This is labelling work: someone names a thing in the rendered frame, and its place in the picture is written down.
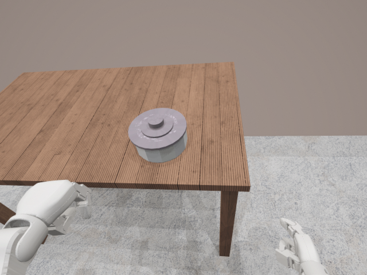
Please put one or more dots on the right robot hand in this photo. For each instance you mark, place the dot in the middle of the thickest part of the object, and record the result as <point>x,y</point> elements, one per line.
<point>292,253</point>

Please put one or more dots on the pot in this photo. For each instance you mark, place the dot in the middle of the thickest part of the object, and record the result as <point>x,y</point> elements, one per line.
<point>164,155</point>

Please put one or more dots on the knob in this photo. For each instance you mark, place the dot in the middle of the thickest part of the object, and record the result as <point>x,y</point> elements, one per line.
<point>155,121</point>

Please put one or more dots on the robot right forearm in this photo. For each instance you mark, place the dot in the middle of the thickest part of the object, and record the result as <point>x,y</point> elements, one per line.
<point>312,268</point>

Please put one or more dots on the lid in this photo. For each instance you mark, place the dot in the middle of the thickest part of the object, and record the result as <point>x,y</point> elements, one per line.
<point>147,138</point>

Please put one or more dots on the table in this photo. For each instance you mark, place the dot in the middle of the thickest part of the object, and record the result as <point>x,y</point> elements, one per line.
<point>73,125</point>

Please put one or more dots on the left robot hand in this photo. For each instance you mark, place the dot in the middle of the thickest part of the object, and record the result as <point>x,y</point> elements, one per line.
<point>49,200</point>

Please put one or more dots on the robot left forearm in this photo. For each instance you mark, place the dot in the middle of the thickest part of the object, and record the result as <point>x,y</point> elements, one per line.
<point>20,239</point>

